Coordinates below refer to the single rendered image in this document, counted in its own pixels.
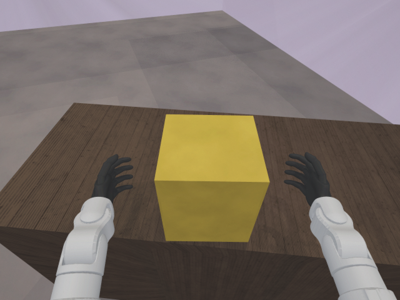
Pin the robot right hand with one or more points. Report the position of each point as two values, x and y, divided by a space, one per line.
315 185

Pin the right robot forearm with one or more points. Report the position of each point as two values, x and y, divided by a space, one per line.
350 263

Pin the pedestal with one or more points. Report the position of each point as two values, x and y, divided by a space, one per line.
282 260

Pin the left robot forearm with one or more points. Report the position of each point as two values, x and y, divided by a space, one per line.
81 266

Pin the carton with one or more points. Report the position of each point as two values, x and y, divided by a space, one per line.
211 178

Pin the robot left hand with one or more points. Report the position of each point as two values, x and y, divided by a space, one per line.
105 185

